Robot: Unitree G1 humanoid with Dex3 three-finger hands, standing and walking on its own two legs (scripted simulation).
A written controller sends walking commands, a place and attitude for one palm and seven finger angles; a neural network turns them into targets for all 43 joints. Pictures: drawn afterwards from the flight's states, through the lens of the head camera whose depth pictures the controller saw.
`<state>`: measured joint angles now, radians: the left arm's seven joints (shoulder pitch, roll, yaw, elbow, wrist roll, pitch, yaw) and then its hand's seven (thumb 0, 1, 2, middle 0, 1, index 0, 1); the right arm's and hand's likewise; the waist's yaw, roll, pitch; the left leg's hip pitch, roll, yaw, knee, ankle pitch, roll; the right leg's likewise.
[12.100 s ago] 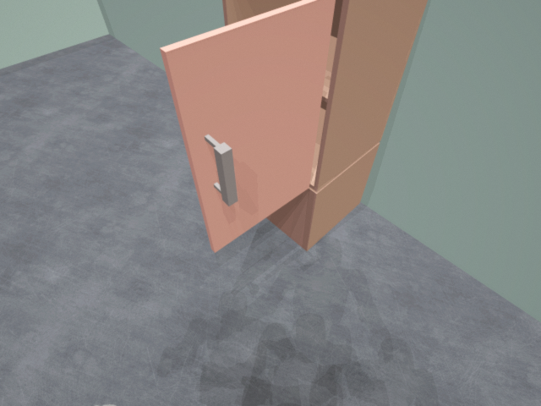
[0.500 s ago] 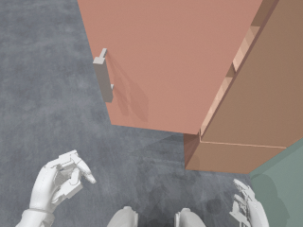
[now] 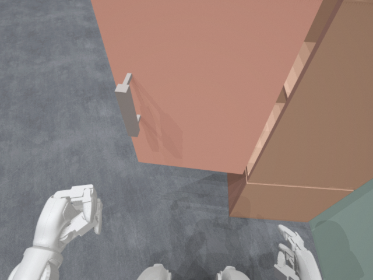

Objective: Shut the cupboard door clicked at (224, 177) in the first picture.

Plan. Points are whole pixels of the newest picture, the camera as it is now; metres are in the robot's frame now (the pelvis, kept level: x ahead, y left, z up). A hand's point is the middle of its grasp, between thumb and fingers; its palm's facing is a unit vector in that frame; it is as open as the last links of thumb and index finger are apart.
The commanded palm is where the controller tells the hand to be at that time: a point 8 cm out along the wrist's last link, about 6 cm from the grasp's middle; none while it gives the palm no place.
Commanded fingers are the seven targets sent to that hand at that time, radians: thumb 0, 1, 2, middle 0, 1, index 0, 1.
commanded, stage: raise the hand and make a fist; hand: left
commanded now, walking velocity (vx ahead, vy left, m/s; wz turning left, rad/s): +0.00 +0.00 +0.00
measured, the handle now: (131, 106) +0.50 +0.18 +0.06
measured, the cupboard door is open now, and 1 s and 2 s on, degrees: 87 87 87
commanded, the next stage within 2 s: bring the fist close to the handle in 0.36 s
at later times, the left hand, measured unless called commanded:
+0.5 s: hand (102, 221) +0.22 +0.17 +0.06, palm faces -0.05 -1.00 -0.05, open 3.1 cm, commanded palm +0.21 +0.23 +0.06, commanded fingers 0.00 0.90 0.90 -1.30 -1.50 -1.30 -1.50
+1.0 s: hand (122, 176) +0.31 +0.16 +0.06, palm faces -0.07 -1.00 -0.04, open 3.1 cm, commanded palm +0.30 +0.21 +0.06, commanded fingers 0.00 0.90 0.90 -1.30 -1.50 -1.30 -1.50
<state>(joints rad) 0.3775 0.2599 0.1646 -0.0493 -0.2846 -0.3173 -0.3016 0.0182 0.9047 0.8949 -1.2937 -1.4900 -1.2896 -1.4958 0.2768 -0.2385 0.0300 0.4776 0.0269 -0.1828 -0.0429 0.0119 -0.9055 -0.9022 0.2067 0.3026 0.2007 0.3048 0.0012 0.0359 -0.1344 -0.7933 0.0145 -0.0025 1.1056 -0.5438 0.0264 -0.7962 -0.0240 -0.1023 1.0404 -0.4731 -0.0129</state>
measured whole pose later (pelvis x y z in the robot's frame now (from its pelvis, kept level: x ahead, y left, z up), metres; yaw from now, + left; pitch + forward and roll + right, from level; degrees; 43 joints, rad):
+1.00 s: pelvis +0.00 -0.01 +0.01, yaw +0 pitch +14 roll -1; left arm 0.00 0.24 0.16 0.27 -0.24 -0.33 -0.24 0.02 0.90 0.89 -1.30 -1.50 -1.30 -1.50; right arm 0.28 -0.26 0.01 0.55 0.04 -0.18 -0.04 0.01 -0.91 -0.90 0.20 0.30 0.20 0.30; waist -0.03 0.03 -0.14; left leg -0.79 0.01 0.01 1.05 -0.51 0.01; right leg -0.82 -0.02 -0.09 1.02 -0.46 -0.03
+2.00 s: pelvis -0.01 -0.01 +0.01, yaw -1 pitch +17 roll +0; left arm -0.46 0.27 0.22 0.78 -0.18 -0.42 -0.21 0.02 0.90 0.90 -1.30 -1.50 -1.30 -1.50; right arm 0.30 -0.26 0.00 0.61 0.03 -0.04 -0.02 0.01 -0.91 -0.90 0.20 0.30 0.20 0.30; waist -0.07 0.01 -0.12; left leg -0.82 0.02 0.04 1.02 -0.49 0.02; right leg -0.86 -0.02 -0.06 1.00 -0.42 -0.02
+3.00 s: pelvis -0.02 +0.00 -0.02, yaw -2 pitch +24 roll -3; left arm -1.08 0.51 0.21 1.25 -0.11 -0.33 -0.41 0.02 0.91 0.90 -1.30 -1.50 -1.29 -1.50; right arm 0.37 -0.28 0.04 0.66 0.00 -0.05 -0.01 0.00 -0.91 -0.90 0.21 0.30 0.20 0.30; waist -0.20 0.02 -0.11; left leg -1.10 0.02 0.00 1.18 -0.51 0.03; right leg -1.10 -0.01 -0.09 1.10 -0.42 -0.02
